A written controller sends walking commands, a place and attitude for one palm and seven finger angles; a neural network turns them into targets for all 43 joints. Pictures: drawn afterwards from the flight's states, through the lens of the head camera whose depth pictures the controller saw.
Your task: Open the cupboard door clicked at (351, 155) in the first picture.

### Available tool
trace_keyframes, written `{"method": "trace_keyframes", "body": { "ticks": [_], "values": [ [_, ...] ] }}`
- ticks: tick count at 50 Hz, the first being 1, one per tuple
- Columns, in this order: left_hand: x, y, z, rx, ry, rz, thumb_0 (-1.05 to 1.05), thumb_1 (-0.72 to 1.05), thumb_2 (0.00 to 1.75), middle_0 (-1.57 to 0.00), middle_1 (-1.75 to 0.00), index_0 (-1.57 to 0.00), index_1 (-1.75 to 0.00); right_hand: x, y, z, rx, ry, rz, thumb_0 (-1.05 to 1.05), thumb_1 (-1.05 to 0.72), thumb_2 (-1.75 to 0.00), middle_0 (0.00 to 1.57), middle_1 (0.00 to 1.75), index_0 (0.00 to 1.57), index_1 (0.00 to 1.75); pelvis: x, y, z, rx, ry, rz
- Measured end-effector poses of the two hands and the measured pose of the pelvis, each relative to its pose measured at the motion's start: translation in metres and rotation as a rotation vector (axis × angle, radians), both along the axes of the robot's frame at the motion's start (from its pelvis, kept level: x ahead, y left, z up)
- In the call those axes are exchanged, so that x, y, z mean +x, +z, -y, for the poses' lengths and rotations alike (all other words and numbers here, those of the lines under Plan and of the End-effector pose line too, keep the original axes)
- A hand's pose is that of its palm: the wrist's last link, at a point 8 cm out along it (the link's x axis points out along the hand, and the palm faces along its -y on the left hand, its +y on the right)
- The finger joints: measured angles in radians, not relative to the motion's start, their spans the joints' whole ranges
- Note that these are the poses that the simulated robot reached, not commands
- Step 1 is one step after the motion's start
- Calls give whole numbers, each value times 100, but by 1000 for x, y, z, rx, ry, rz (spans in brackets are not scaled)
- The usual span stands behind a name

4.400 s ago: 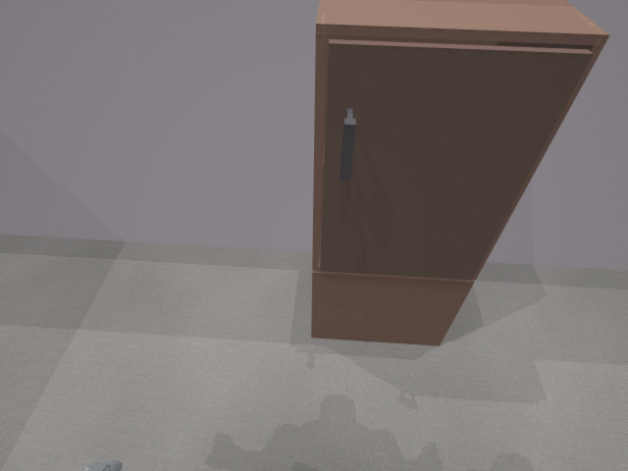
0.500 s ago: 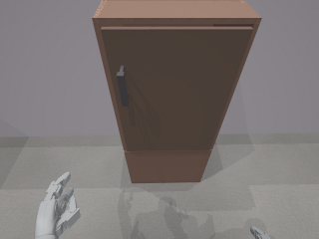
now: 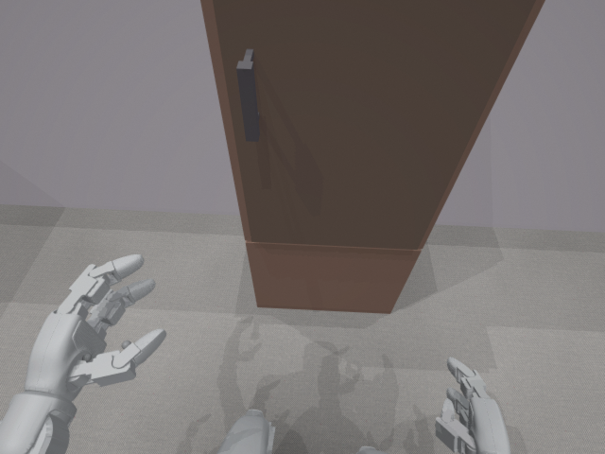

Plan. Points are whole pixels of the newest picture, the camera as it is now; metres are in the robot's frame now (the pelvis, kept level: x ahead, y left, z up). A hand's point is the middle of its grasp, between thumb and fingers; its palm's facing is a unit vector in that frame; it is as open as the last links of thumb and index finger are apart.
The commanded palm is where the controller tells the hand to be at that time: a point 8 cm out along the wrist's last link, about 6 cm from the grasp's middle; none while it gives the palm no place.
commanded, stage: raise the hand with hooked fingers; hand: left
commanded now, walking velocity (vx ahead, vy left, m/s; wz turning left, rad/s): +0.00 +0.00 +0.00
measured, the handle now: (251, 96) +0.58 +0.14 +0.15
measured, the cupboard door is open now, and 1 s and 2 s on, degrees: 0 0 0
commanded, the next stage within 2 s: move the hooked fingers beside the handle in 1.44 s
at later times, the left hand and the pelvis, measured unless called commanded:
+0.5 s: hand (79, 299) +0.25 +0.26 +0.12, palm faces +0.06 -1.00 -0.05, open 12.9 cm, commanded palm +0.22 +0.32 +0.13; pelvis -0.01 +0.02 +0.03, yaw -1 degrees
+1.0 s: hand (49, 230) +0.29 +0.29 +0.17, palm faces +0.06 -1.00 -0.02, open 13.9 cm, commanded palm +0.26 +0.33 +0.17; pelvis +0.00 +0.02 +0.05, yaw +0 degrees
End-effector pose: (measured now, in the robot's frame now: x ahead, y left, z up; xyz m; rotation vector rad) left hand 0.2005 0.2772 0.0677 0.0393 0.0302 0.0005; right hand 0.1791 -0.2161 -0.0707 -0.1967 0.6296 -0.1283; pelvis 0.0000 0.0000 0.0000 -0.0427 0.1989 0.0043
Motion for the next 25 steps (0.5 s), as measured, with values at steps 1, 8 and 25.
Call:
{"method": "trace_keyframes", "body": {
  "ticks": [1,8,25],
  "values": [
    [3,3,-2,-1,2,-12,1,31,65,-24,-68,-25,-68,-7,1,0,5,-14,-9,2,-90,-90,20,30,21,30,-1,3,-1,2,-4,4],
    [5,22,-16,14,53,6,1,15,58,-25,-79,-26,-79,-49,12,11,-19,-74,-53,2,-90,-90,20,30,21,30,-4,16,-9,8,-19,28],
    [22,53,-39,14,53,61,0,-25,41,-28,-104,-29,-104,-41,44,6,-65,-43,23,2,-90,-90,20,30,20,30,-9,33,-21,3,-10,98]
  ]
}}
